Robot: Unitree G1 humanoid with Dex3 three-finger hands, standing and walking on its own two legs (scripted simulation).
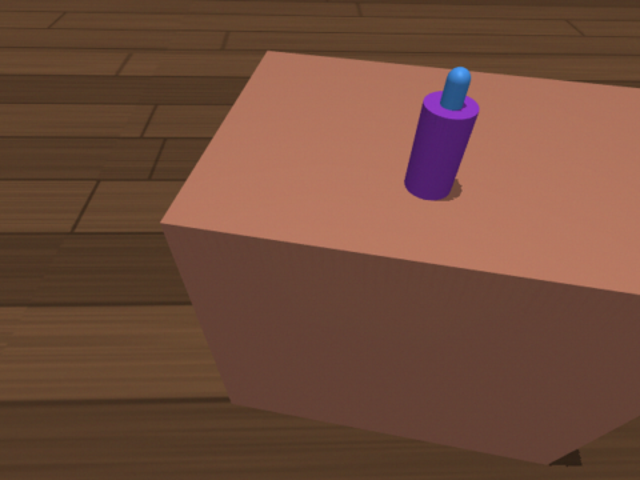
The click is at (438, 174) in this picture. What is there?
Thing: necked bottle
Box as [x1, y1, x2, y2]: [404, 67, 479, 199]
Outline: 463,67 456,67 452,69 447,76 444,89 442,91 437,91 428,94 423,100 404,180 406,188 412,194 420,198 439,199 448,194 479,108 476,102 465,95 470,80 470,74 467,69
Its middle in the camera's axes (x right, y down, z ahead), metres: +0.19 -0.17 +0.62
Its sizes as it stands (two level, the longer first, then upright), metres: 0.082 0.082 0.210
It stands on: a support 0.80 m high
